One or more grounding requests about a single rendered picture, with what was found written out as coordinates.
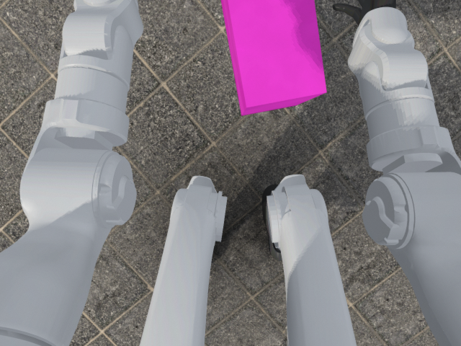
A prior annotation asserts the carton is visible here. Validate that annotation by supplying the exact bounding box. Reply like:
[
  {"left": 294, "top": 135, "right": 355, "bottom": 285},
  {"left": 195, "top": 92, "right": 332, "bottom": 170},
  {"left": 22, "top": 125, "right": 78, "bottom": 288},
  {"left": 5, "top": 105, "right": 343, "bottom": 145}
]
[{"left": 221, "top": 0, "right": 327, "bottom": 116}]

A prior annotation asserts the right robot thigh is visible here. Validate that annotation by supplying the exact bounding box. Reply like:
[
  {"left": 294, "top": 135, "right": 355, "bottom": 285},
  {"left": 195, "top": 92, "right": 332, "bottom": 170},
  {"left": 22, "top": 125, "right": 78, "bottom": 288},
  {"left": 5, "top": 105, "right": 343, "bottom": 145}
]
[{"left": 267, "top": 185, "right": 357, "bottom": 346}]

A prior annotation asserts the robot left upper arm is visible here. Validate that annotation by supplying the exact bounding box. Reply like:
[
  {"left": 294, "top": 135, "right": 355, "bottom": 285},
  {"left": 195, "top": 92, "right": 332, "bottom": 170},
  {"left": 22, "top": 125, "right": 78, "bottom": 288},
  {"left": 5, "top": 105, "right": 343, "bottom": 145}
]
[{"left": 0, "top": 148, "right": 137, "bottom": 346}]

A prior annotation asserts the right robot hand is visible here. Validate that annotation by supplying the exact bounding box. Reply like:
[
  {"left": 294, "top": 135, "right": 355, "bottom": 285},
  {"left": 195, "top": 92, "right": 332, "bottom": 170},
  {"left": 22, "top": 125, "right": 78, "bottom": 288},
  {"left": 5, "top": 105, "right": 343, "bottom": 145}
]
[{"left": 333, "top": 0, "right": 396, "bottom": 26}]

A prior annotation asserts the robot right forearm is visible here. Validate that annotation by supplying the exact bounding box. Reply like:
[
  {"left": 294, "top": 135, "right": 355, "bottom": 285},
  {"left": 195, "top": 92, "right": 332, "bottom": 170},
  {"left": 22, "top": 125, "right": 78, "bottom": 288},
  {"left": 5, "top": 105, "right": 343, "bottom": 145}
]
[{"left": 348, "top": 7, "right": 461, "bottom": 175}]

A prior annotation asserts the robot left forearm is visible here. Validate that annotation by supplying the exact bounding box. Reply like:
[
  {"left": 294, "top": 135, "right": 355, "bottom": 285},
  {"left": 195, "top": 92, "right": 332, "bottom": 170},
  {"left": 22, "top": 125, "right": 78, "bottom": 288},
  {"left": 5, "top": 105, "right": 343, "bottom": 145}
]
[{"left": 19, "top": 0, "right": 143, "bottom": 215}]

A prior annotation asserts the robot right shin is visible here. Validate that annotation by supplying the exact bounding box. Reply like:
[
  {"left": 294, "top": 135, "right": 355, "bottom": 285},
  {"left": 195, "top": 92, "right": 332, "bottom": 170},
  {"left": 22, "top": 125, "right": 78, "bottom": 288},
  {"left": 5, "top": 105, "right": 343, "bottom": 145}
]
[{"left": 274, "top": 174, "right": 328, "bottom": 250}]

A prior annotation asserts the robot right upper arm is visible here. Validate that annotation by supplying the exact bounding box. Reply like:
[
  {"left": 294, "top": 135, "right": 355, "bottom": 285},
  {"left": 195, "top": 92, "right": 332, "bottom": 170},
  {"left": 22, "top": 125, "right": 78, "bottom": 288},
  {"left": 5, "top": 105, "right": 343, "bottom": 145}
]
[{"left": 362, "top": 172, "right": 461, "bottom": 346}]

